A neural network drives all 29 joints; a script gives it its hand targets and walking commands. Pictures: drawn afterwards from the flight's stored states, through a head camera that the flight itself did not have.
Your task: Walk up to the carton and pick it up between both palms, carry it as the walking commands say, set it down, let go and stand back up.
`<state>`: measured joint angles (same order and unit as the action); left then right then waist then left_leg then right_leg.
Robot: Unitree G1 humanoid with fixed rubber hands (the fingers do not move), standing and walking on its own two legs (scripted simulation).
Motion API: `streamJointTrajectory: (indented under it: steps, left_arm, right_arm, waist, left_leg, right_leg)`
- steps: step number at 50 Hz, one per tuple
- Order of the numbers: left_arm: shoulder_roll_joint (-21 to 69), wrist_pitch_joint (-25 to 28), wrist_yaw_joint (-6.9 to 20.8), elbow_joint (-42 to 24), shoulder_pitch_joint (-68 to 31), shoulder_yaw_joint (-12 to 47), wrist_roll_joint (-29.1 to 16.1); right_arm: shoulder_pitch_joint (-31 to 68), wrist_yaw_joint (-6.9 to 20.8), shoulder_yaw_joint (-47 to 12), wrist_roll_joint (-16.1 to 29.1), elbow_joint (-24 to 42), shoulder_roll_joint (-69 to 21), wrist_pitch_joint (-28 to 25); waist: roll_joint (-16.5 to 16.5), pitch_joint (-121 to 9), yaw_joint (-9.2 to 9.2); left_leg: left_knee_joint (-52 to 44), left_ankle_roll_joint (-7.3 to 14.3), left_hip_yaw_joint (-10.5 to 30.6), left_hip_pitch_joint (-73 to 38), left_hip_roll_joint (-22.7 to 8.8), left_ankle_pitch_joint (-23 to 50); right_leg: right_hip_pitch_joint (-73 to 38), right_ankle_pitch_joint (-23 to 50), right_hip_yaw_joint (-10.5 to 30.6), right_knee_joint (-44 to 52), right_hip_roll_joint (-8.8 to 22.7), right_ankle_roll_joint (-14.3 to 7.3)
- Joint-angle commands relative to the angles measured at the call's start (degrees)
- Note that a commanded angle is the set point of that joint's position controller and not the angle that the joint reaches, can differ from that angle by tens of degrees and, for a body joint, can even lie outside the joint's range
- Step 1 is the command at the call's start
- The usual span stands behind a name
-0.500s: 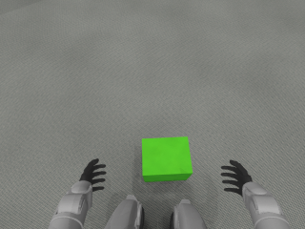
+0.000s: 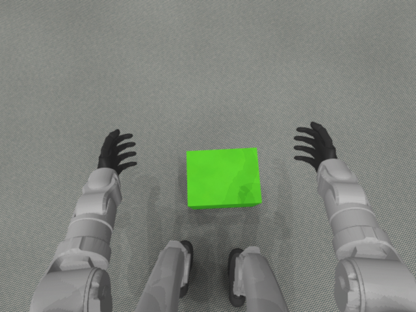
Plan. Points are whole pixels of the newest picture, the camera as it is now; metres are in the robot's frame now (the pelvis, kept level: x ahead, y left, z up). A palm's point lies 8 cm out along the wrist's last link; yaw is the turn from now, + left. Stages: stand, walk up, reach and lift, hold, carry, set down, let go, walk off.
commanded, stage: reach and lift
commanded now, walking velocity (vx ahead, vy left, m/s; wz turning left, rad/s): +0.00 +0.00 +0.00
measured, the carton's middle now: (222, 181) +0.43 -0.01 -0.56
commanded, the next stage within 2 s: none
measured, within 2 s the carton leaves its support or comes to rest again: neither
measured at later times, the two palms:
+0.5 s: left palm (122, 153) +0.42 +0.22 -0.15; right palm (326, 154) +0.44 -0.23 -0.16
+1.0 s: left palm (145, 170) +0.42 +0.22 -0.33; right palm (297, 169) +0.44 -0.23 -0.34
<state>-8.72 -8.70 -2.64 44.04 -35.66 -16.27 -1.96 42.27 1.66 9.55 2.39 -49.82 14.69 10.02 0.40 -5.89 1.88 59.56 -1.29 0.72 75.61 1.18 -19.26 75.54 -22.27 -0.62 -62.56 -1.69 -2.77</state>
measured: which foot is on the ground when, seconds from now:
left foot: down 0.00-1.00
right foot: down 0.00-1.00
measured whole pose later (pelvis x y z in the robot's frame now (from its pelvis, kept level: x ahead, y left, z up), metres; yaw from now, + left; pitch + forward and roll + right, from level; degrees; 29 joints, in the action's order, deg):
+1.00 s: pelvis -0.05 +0.01 -0.18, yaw +2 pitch +50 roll +4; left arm -13.0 -5.1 -5.3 49.7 -56.6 -15.6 -8.3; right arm 61.4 2.5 8.3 7.1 -54.9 25.1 5.3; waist -1.1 -4.1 1.7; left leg 96.8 -1.1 -1.2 121.4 2.5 -25.9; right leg 121.7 -29.2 1.1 -100.6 -2.0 -1.7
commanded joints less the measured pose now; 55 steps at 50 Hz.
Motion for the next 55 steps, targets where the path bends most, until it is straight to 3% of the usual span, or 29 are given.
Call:
streamJointTrajectory:
  steps: [1, 7, 11, 14, 19, 23, 24, 27, 31, 34, 37, 42, 46, 50, 53, 55]
  left_arm:
    - [-9.7, 6.1, 0.4, -6.9, -13.1, -1.2, -1.0]
    - [-9.8, 6.3, 0.1, -6.3, -20.8, -0.9, -1.9]
    - [-7.0, 5.2, -0.5, -6.1, -20.5, 0.0, -2.1]
    - [-6.1, 4.8, -1.3, -6.4, -19.7, -1.1, -1.3]
    - [-6.0, 5.0, -1.9, -6.0, -19.4, -3.5, 0.7]
    - [-6.6, 4.9, -1.9, -3.6, -24.0, -5.5, 1.4]
    - [-7.8, 4.8, -2.0, -3.1, -25.8, -6.3, 1.8]
    - [-9.2, 4.2, -1.9, -1.5, -29.4, -6.0, 1.3]
    - [-10.4, 3.7, -1.8, -2.2, -34.5, -3.6, -1.1]
    - [-11.0, 3.5, -2.2, -4.6, -35.4, -1.3, -3.5]
    - [-11.3, 3.8, -2.6, -5.6, -33.2, 0.4, -5.2]
    - [-12.2, 4.8, -3.1, -3.1, -28.9, -0.4, -5.4]
    - [-13.5, 6.1, -3.0, -3.8, -31.4, -1.0, -6.2]
    - [-17.0, 6.3, -2.9, -2.5, -34.7, -1.9, -7.0]
    - [-17.6, 6.1, -2.9, -1.1, -37.8, -1.2, -8.4]
    - [-17.3, 5.9, -2.9, 0.5, -38.9, 0.0, -9.2]
  right_arm:
    - [14.7, -0.7, 2.3, 0.2, 5.5, 6.1, -5.6]
    - [21.7, 1.2, 4.1, 1.0, 4.3, 9.6, -6.9]
    - [21.1, 2.8, 6.5, -0.1, 2.5, 13.4, -7.0]
    - [22.0, 4.0, 8.1, -1.5, 1.9, 15.4, -7.5]
    - [23.5, 6.0, 9.5, -2.7, -0.5, 15.9, -8.3]
    - [28.9, 6.8, 7.5, -1.4, -2.6, 14.1, -8.2]
    - [31.4, 6.7, 6.6, -0.7, -2.7, 13.7, -8.0]
    - [34.8, 6.4, 4.7, 1.3, -4.7, 14.4, -6.8]
    - [38.5, 4.8, 3.5, 2.7, -3.8, 17.2, -6.1]
    - [37.8, 3.2, 4.1, 2.4, -2.4, 20.1, -5.8]
    - [35.4, 1.8, 4.4, 1.7, -0.1, 21.1, -6.0]
    - [32.6, 1.1, 3.0, 2.5, 1.2, 19.3, -6.7]
    - [35.2, 1.1, -0.5, 4.7, 3.6, 16.6, -7.1]
    - [40.1, 0.2, -2.6, 6.6, 5.6, 17.1, -6.5]
    - [42.0, -0.7, -3.5, 7.1, 4.3, 17.6, -5.9]
    - [42.6, -1.2, -3.7, 7.5, 2.0, 18.3, -5.6]
  waist:
    - [4.1, -44.4, -0.47]
    - [0.2, -52.1, 0.18]
    - [-1.8, -57.7, -1.53]
    - [-1.5, -58.6, -1.98]
    - [0.4, -51.4, -1.68]
    - [3.6, -44.0, 0.37]
    - [4.1, -43.5, 1.78]
    - [4.1, -42.8, 2.81]
    - [4.6, -50.0, 0.85]
    - [4.1, -58.4, -1.54]
    - [2.9, -62.1, -2.73]
    - [2.2, -58.5, -0.51]
    - [6.0, -55.1, 0.94]
    - [8.3, -55.1, 2.46]
    - [9.5, -54.5, 1.21]
    - [8.0, -53.7, 0.81]
  left_leg:
    - [-1.2, -0.3, -1.0, -5.7, 2.0, 20.2]
    - [-0.7, -0.3, -0.4, -11.4, 1.5, 23.9]
    - [0.7, -1.2, 0.8, -19.4, 1.0, 27.9]
    - [1.6, -1.9, 1.5, -22.2, 0.7, 29.3]
    - [2.7, -2.1, 1.8, -16.2, 0.9, 23.2]
    - [5.5, -1.1, 0.0, -4.3, 1.6, 11.4]
    - [6.6, -0.9, -0.6, -1.9, 1.7, 8.7]
    - [10.6, -0.6, -2.2, 2.9, 1.8, 3.3]
    - [17.1, -0.7, -3.1, 4.1, 2.1, 3.4]
    - [21.6, -1.0, -3.0, 1.6, 2.3, 7.6]
    - [25.1, -1.3, -2.8, 2.4, 2.6, 11.6]
    - [29.8, -1.4, -2.7, 10.0, 2.7, 13.8]
    - [32.8, -0.6, -3.1, 19.8, 2.7, 10.8]
    - [35.9, 0.2, -3.9, 24.4, 2.3, 5.2]
    - [38.5, 0.6, -3.9, 25.7, 1.9, 1.8]
    - [40.2, 0.5, -3.8, 24.7, 1.5, 0.5]
  right_leg:
    - [-38.1, 38.3, 8.1, 3.0, 2.1, 3.2]
    - [-28.2, 33.2, 5.7, 1.7, 1.0, 2.5]
    - [-20.7, 31.1, 2.7, 1.3, 0.1, 2.1]
    - [-14.7, 28.7, 1.0, 1.0, -0.4, 1.9]
    - [-5.8, 22.4, 0.0, -0.9, -0.4, 1.7]
    - [-1.6, 13.9, 1.2, -4.4, 0.1, 2.0]
    - [-1.6, 11.5, 1.7, -5.6, 0.2, 2.3]
    - [-0.8, 6.3, 2.6, -9.1, 0.3, 2.5]
    - [-1.3, 6.8, 2.2, -14.3, 0.0, 2.9]
    - [-2.6, 11.9, 1.5, -18.6, -0.4, 2.8]
    - [-1.4, 16.6, 1.2, -22.2, -0.6, 2.8]
    - [3.5, 19.6, 2.9, -26.8, -0.1, 3.0]
    - [2.7, 20.9, 5.1, -30.0, 1.0, 3.5]
    - [1.5, 16.7, 6.2, -33.0, 1.7, 3.9]
    - [3.0, 11.7, 5.7, -35.2, 1.7, 3.9]
    - [5.6, 8.1, 5.3, -36.5, 1.7, 3.6]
